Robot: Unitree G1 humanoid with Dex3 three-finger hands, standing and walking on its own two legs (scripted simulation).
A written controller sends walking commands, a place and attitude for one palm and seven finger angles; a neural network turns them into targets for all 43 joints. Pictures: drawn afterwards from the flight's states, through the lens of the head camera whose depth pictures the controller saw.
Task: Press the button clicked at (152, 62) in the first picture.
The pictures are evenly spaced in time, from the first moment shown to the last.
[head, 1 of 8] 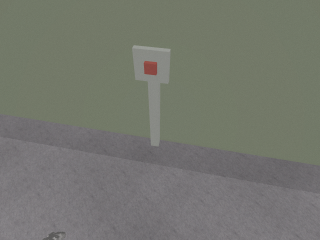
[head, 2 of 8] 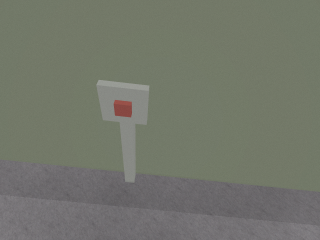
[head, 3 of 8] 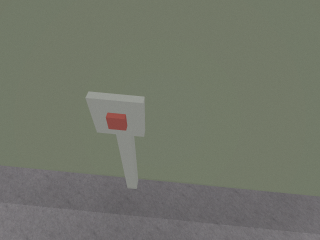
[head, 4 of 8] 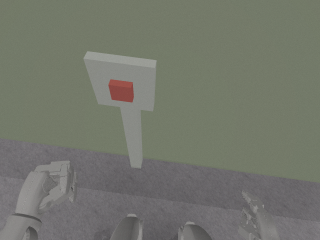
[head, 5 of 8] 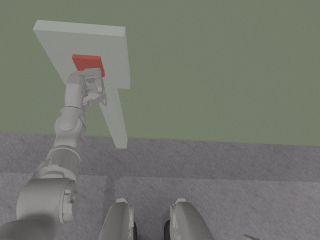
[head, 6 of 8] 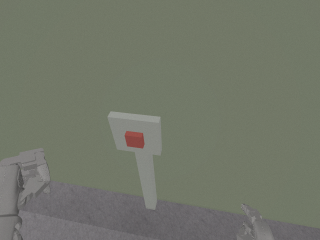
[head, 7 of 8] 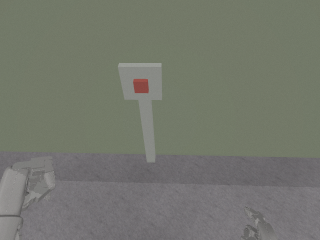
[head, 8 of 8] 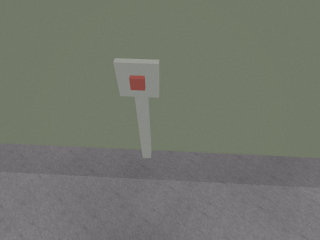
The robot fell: no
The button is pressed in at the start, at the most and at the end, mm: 0 11 0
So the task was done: yes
